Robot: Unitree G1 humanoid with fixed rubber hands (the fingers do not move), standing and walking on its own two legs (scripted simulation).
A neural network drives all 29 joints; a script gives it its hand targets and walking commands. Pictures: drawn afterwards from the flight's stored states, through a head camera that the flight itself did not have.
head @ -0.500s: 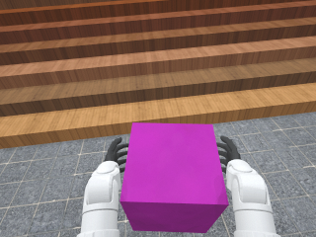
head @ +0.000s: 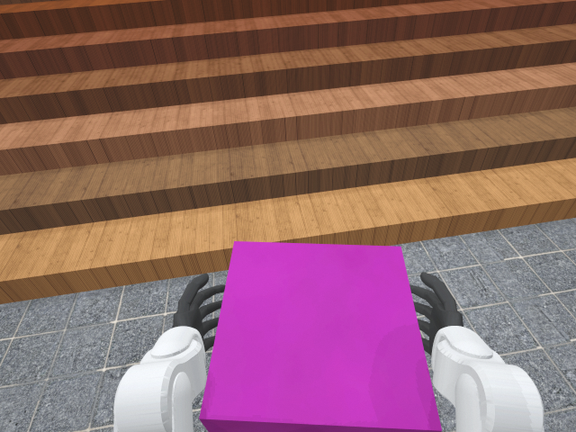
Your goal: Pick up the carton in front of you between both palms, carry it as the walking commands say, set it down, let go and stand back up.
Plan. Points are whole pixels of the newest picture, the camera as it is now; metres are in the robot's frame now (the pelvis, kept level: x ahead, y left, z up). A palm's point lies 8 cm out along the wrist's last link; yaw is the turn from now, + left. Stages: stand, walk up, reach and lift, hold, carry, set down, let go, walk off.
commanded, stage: carry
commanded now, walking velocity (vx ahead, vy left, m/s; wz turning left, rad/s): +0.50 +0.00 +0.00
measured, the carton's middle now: (312, 362) +0.24 +0.00 +0.02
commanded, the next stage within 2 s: none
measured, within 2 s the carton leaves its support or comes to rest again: neither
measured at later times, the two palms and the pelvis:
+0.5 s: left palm (233, 178) +0.55 +0.12 +0.11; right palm (395, 169) +0.56 -0.18 +0.10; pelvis +0.32 -0.04 +0.00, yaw +2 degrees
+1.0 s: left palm (236, 76) +0.96 +0.15 +0.14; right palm (350, 70) +0.95 -0.15 +0.15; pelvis +0.65 +0.00 +0.00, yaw +1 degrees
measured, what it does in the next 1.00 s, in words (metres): walks ahead: right foot, then left foot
